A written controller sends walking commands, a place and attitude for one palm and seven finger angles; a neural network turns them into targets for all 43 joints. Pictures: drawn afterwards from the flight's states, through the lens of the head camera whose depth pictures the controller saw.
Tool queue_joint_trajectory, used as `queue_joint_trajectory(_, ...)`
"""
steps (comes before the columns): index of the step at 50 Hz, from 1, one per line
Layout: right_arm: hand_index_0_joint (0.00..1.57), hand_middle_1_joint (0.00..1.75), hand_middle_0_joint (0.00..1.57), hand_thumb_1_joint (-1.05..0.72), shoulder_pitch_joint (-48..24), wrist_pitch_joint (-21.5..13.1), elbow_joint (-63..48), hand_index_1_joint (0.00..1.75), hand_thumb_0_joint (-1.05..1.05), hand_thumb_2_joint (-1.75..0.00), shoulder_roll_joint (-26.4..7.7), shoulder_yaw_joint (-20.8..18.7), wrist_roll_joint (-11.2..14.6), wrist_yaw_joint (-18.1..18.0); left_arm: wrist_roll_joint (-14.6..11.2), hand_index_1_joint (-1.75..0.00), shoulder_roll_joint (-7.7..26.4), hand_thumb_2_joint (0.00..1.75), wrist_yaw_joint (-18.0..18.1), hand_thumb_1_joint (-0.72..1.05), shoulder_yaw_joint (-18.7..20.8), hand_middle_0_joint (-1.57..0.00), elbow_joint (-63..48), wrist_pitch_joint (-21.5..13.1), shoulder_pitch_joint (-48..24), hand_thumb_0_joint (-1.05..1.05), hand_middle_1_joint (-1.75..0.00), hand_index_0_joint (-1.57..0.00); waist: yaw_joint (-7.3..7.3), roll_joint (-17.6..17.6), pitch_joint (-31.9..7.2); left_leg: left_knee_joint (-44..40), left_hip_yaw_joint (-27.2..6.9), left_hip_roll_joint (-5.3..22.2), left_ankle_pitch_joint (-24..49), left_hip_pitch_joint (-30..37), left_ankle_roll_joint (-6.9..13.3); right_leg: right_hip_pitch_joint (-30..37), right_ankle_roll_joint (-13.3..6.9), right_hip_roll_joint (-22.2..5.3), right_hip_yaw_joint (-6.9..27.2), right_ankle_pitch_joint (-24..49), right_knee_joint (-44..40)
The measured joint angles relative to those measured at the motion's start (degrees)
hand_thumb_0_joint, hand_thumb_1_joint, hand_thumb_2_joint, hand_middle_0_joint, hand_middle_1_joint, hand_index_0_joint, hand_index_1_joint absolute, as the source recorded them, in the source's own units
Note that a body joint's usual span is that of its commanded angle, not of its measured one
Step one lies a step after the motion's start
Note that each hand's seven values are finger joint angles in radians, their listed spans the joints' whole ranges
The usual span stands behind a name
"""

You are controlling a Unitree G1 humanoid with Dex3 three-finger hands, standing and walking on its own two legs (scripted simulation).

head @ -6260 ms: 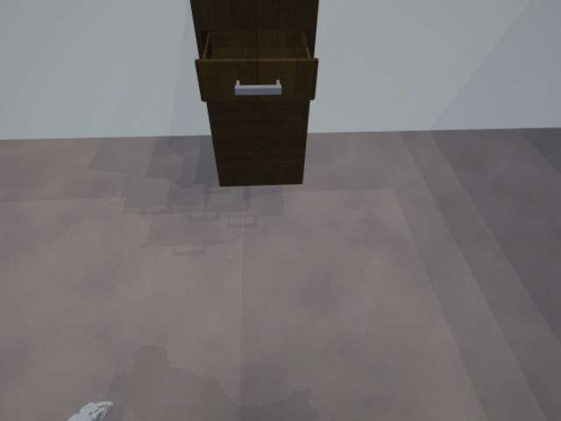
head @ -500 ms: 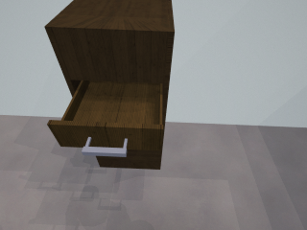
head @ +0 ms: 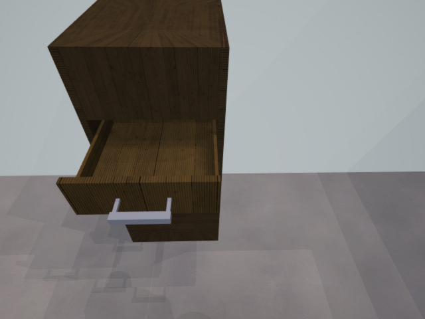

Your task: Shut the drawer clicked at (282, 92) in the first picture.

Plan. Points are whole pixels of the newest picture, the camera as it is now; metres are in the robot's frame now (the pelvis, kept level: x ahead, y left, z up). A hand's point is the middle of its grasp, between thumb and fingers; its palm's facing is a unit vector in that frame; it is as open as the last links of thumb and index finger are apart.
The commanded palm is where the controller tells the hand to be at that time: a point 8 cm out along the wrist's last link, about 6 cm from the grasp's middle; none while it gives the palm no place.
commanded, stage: look again from close up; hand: left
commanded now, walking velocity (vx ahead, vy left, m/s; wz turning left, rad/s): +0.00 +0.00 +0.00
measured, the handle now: (141, 210) +0.38 +0.19 -0.06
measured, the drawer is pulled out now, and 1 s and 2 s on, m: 0.24 0.24 0.24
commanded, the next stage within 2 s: raise the hand and make a fist in 0.28 s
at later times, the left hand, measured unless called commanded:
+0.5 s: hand out of the picture +0.08 +0.22 -0.12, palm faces +0.20 -0.94 -0.26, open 7.1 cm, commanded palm +0.10 +0.23 -0.06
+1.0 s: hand (118, 307) +0.16 +0.17 -0.01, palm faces +0.27 -0.96 -0.06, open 4.9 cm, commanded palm +0.13 +0.20 -0.02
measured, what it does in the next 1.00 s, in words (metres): lowers itself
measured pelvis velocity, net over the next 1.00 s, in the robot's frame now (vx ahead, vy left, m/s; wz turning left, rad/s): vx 0.01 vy -0.01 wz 0.08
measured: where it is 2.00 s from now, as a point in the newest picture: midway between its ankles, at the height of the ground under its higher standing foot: outside the picture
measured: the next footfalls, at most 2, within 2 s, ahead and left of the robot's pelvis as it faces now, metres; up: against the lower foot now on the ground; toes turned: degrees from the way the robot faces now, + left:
none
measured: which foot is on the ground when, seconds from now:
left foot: down 0.00-1.00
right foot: down 0.00-1.00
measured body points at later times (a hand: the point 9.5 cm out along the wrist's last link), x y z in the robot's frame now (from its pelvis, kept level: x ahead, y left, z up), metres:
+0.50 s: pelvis +0.01 +0.02 +0.00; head +0.00 +0.02 +0.45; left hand +0.06 +0.27 -0.10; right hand +0.03 -0.21 -0.14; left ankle -0.01 +0.10 -0.73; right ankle +0.06 -0.09 -0.73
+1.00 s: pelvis +0.01 -0.01 -0.09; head +0.08 +0.00 +0.36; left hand +0.14 +0.22 -0.01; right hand +0.29 -0.19 -0.13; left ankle -0.01 +0.10 -0.73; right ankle +0.06 -0.09 -0.73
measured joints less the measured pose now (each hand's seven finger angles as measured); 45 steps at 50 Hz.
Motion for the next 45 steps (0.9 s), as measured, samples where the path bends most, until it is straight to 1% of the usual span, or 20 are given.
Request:
queue_joint_trajectory(8,0.19,0.3,0.2,-0.91,-0.2,-1.1,0.3,0.3,0.0,-0.9,0.3,0.6,0.3,-0.2,-0.3,-0.3,0.6,0.9,-0.1,0.93,0.1,-0.2,-1.2,-1.0,-0.2,0.02,-0.3,-0.2,0.78,-0.1,0.5,-2.4,0.1,-0.7,0.9,1.2,0.8,1.3,1.0,-0.5,0.2,1.2,-2.5)
queue_joint_trajectory(18,0.2,0.3,0.2,-0.91,-2.3,-1.4,1.2,0.3,0.0,-0.9,-0.2,0.8,0.7,-0.4,-0.4,-0.3,-1.0,0.9,-0.2,0.92,-0.5,-0.2,0.0,-1.0,0.9,0.01,-0.3,-0.2,1.15,0.0,2.1,-4.5,0.4,-1.5,1.5,3.7,1.6,3.6,1.9,-1.1,0.6,1.7,-4.1)
queue_joint_trajectory(20,0.2,0.3,0.2,-0.91,-2.8,-1.3,1.0,0.3,0.0,-0.9,-0.4,0.8,0.8,-0.3,-0.2,-0.3,-1.4,0.9,0.1,0.92,-0.8,-0.2,0.1,-1.1,1.1,0.01,-0.3,-0.2,1.41,0.1,2.2,-3.9,0.6,-1.3,1.3,3.3,1.6,3.3,2.0,-0.9,0.7,1.8,-4.0)
queue_joint_trajectory(21,0.2,0.3,0.2,-0.91,-2.4,-1.5,-1.5,0.3,0.0,-0.9,-0.7,1.3,1.3,-0.5,-2.1,-0.3,-1.0,0.9,0.7,0.93,-0.9,-0.2,-8.4,3.4,4.1,0.02,-0.3,-0.2,1.45,-0.1,2.6,-3.0,0.9,-1.2,0.9,3.0,1.6,2.9,2.1,-0.9,1.0,1.6,-3.2)
queue_joint_trajectory(22,0.2,0.3,0.2,-0.92,-1.3,-3.5,-3.6,0.3,0.01,-0.9,-1.4,2.0,1.5,-1.6,-3.5,-0.3,0.1,0.9,1.8,0.96,-0.6,-0.2,-18.7,6.9,7.7,0.04,-0.3,-0.21,1.69,-0.4,2.8,-2.5,1.2,-1.3,0.5,3.0,1.6,2.4,1.8,-0.9,1.4,0.9,-2.0)
queue_joint_trajectory(23,0.2,0.3,0.2,-0.93,-0.2,-6.6,-5.2,0.3,0.02,-0.9,-2.4,2.1,2.1,-2.3,-4.8,-0.31,1.3,0.9,3.3,0.97,-0.6,-0.21,-26.7,5.8,10.7,0.06,-0.31,-0.21,1.82,-0.6,2.3,-2.2,1.4,-1.5,0.2,2.7,1.6,1.7,1.4,-1.0,1.9,-0.1,-0.7)
queue_joint_trajectory(24,0.2,0.3,0.2,-0.93,0.6,-9.5,-6.7,0.3,0.03,-0.9,-3.4,1.8,2.8,-2.6,-5.6,-0.31,2.4,0.9,4.9,0.98,-0.7,-0.21,-33.1,4.3,12.6,0.07,-0.31,-0.22,1.59,-0.5,1.3,-1.8,1.3,-1.9,-0.1,2.1,1.6,0.8,1.3,-1.2,2.3,-0.8,0.4)
queue_joint_trajectory(25,0.2,0.3,0.2,-0.94,1.1,-11.7,-8.5,0.3,0.03,-0.9,-4.5,1.4,3.5,-2.8,-6.7,-0.32,3.1,0.9,6.2,0.99,-0.8,-0.22,-38.8,3.7,13.3,0.07,-0.32,-0.23,1.15,-0.1,0.5,-1.1,0.8,-2.3,-0.3,1.3,1.7,0.2,1.3,-1.4,2.4,-1.2,1.3)
queue_joint_trajectory(27,0.2,0.3,0.2,-0.94,0.7,-15.3,-11.9,0.3,0.03,-0.9,-7.1,0.8,4.1,-3.2,-8.2,-0.34,3.4,0.9,7.2,0.98,-1.3,-0.23,-48.6,1.7,12.8,0.07,-0.34,-0.24,0.31,1.3,-0.5,1.2,-0.1,-2.6,-1.1,-0.5,1.9,-0.9,1.8,-1.5,2.2,-2.1,2.8)
queue_joint_trajectory(29,0.2,0.3,0.2,-0.93,-1.1,-17.9,-15.1,0.3,0.03,-0.9,-9.2,-0.1,3.6,-3.1,-8.3,-0.37,2.5,0.9,7.0,0.97,-1.9,-0.25,-55.5,-2.7,10.5,0.06,-0.37,-0.26,-0.77,2.4,-1.8,4.2,-0.9,-2.8,-2.2,-3.5,2.1,-3.3,1.9,-1.4,2.2,-3.1,4.9)
queue_joint_trajectory(30,0.2,0.3,0.2,-0.93,-2.4,-18.7,-16.8,0.3,0.03,-0.9,-9.8,-0.6,3.3,-2.7,-8.3,-0.38,1.7,0.9,6.3,0.97,-2.1,-0.27,-57.8,-5.7,8.8,0.05,-0.38,-0.27,-1.16,2.4,-2.6,6.0,-1.1,-2.8,-2.9,-5.6,2.0,-5.2,1.8,-1.3,2.4,-4.0,6.7)
queue_joint_trajectory(32,0.2,0.3,0.2,-0.92,-5.0,-19.8,-20.3,0.3,0.02,-0.9,-10.0,-1.7,2.5,-1.5,-9.1,-0.41,-0.7,0.9,3.2,0.96,-2.5,-0.29,-60.7,-12.9,5.9,0.04,-0.42,-0.3,-1.35,1.5,-4.3,10.3,-0.9,-2.6,-4.5,-10.3,1.7,-10.1,1.6,-1.0,2.9,-6.0,10.8)
queue_joint_trajectory(35,0.2,0.3,0.2,-0.92,-9.2,-18.8,-25.9,0.3,0.02,-0.9,-9.1,-3.0,1.3,1.5,-10.4,-0.47,-4.5,0.9,-4.7,0.94,-3.1,-0.34,-63.1,-23.8,6.2,0.03,-0.47,-0.35,-1.09,-1.4,-5.6,16.9,0.0,-1.5,-7.7,-16.1,1.2,-16.3,1.1,-0.1,3.7,-7.0,16.9)
queue_joint_trajectory(36,0.2,0.3,0.2,-0.91,-10.4,-18.0,-27.9,0.3,0.02,-0.9,-8.7,-3.4,1.0,2.4,-9.9,-0.49,-5.2,0.9,-6.9,0.93,-3.4,-0.36,-63.5,-26.7,7.4,0.02,-0.49,-0.37,-1.04,-2.2,-5.7,19.1,0.1,-1.1,-8.9,-17.9,1.0,-18.1,1.0,0.2,3.7,-8.1,19.0)
queue_joint_trajectory(37,0.2,0.3,0.2,-0.91,-11.5,-16.9,-30.1,0.3,0.02,-0.9,-8.5,-3.7,0.9,3.0,-9.0,-0.51,-5.4,0.9,-8.4,0.93,-3.5,-0.39,-63.8,-28.4,8.9,0.02,-0.51,-0.39,-0.86,-2.8,-5.6,21.3,0.0,-0.7,-10.0,-19.4,0.9,-19.6,0.7,0.5,3.6,-9.3,21.0)
queue_joint_trajectory(38,0.2,0.3,0.2,-0.91,-12.4,-15.7,-32.1,0.3,0.01,-0.9,-8.3,-4.0,0.9,3.5,-7.8,-0.53,-5.2,0.9,-9.1,0.92,-3.6,-0.41,-63.9,-29.0,10.7,0.02,-0.53,-0.41,-0.5,-3.2,-5.4,23.2,-0.2,-0.5,-11.1,-20.7,0.8,-20.9,0.5,0.7,3.4,-10.4,22.9)
queue_joint_trajectory(39,0.2,0.3,0.2,-0.91,-13.3,-14.4,-34.1,0.3,0.01,-0.9,-8.2,-4.2,1.0,3.7,-6.7,-0.55,-4.7,0.9,-9.2,0.92,-3.7,-0.43,-64.0,-28.6,12.6,0.01,-0.55,-0.44,-0.02,-3.4,-4.9,25.0,-0.4,-0.3,-12.0,-22.0,0.7,-22.1,0.3,0.7,3.2,-11.3,24.6)
queue_joint_trajectory(41,0.2,0.3,0.2,-0.91,-14.7,-12.2,-37.2,0.3,0.01,-0.9,-8.2,-4.4,1.1,3.7,-5.4,-0.59,-3.0,0.9,-8.2,0.91,-3.6,-0.47,-64.1,-26.7,16.6,0.01,-0.6,-0.48,1.33,-3.6,-4.6,28.0,-0.9,-0.1,-13.5,-24.7,0.4,-24.8,-0.1,0.7,2.6,-12.9,27.6)
queue_joint_trajectory(43,0.2,0.3,0.19,-0.91,-15.5,-11.2,-38.7,0.3,0.01,-0.9,-7.8,-4.3,1.0,3.2,-5.5,-0.64,-1.1,0.9,-6.8,0.91,-2.4,-0.51,-64.5,-26.0,20.0,0.01,-0.64,-0.52,3.03,-3.4,-5.2,30.8,-1.6,0.1,-14.8,-28.1,0.0,-27.9,-0.5,0.7,1.9,-14.2,30.1)
queue_joint_trajectory(45,0.2,0.3,0.19,-0.9,-16.1,-11.1,-38.7,0.3,0.01,-0.9,-7.2,-4.0,0.7,2.6,-6.9,-0.68,0.5,0.9,-5.5,0.9,-0.1,-0.55,-66.1,-27.7,22.5,0.02,-0.68,-0.56,4.59,-2.9,-6.2,33.5,-2.6,0.4,-15.9,-31.5,-0.5,-30.8,-1.0,0.9,0.9,-15.3,32.3)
